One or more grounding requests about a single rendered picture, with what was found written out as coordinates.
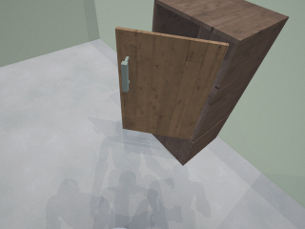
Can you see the cupboard door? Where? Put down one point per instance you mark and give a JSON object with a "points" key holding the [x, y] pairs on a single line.
{"points": [[170, 79]]}

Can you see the handle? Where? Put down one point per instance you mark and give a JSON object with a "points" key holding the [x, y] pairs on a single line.
{"points": [[125, 75]]}

